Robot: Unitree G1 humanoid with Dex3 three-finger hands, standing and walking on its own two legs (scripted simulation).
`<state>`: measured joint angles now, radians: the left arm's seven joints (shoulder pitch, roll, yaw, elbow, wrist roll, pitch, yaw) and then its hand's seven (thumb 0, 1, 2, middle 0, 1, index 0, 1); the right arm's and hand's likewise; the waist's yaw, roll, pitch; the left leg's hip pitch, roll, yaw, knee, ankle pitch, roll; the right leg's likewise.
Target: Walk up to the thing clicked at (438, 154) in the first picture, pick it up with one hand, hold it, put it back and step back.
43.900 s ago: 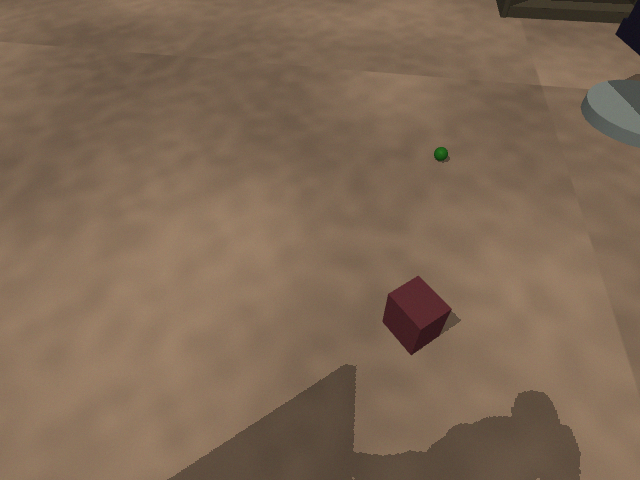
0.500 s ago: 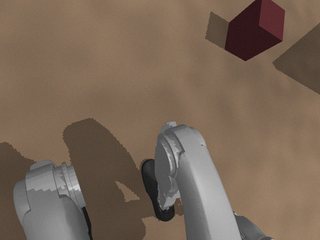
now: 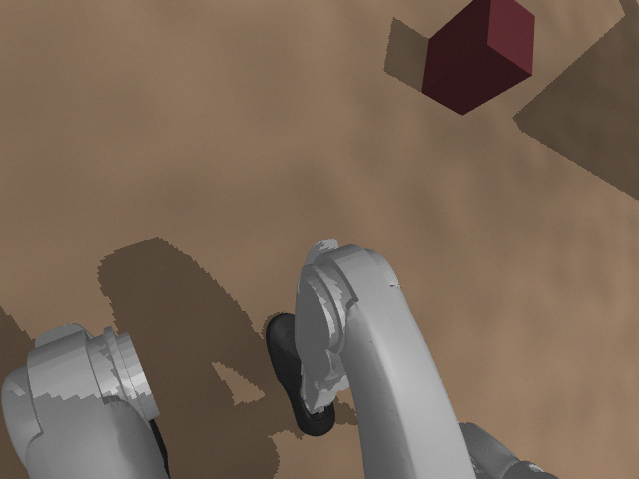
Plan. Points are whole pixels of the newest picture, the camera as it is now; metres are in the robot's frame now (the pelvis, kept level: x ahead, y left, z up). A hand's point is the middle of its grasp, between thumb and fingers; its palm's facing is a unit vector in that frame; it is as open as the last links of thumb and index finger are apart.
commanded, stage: rest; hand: left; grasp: from above
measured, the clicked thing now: out of the picture +0.45 +0.32 -0.25
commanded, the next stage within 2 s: open in 0.42 s
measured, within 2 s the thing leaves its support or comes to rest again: rests again in 0.14 s
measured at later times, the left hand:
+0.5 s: hand out of the picture +0.44 +0.31 -0.25, palm faces -0.45 -0.16 -0.88, open 8.1 cm
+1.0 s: hand out of the picture +0.44 +0.31 -0.25, palm faces -0.44 -0.15 -0.88, open 12.1 cm
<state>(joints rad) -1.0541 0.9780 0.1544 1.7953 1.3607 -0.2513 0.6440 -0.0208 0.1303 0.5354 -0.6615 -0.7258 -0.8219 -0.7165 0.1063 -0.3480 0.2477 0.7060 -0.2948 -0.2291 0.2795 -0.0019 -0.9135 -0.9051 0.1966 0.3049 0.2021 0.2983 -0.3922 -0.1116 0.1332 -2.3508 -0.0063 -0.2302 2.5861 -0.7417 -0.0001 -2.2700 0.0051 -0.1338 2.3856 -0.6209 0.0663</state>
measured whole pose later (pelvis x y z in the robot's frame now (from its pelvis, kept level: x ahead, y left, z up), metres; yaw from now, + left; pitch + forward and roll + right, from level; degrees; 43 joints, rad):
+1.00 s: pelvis +0.00 +0.00 +0.00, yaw -2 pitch +27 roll -15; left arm -1.08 1.03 0.12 1.80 1.32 -0.23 0.65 0.00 -0.21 0.78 -0.31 -0.88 -0.33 -0.86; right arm 0.08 -0.37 0.31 0.66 -0.29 -0.27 0.30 0.00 -0.91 -0.91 0.20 0.31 0.20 0.30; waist -0.41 -0.14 0.18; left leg -2.34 0.00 -0.26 2.58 -0.74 0.00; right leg -2.24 0.01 -0.16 2.36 -0.61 0.07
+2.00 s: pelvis +0.00 +0.00 +0.02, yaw +1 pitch +33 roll -13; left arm -0.94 0.84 0.10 1.39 1.21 -0.11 0.45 0.00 -0.50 1.00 -0.09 -1.01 -0.08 -1.01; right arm 0.17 -0.34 0.15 0.70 -0.18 -0.17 0.31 0.00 -0.91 -0.91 0.20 0.30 0.20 0.30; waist -0.29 -0.01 -0.02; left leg -2.35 -0.01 -0.20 2.49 -0.74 0.00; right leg -2.27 -0.01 -0.12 2.32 -0.64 0.05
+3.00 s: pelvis +0.00 +0.00 +0.11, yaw +7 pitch +37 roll -8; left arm -0.61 0.61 0.11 0.84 0.72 -0.02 0.07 0.00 0.45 0.97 -0.25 -0.51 -0.23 -0.52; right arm 0.20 -0.28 0.01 0.65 -0.03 -0.01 0.15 0.00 -0.90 -0.90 0.20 0.30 0.20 0.30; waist -0.15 0.06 -0.16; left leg -2.12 0.00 -0.10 2.19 -0.71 0.01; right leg -2.08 -0.03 -0.05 2.08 -0.65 0.05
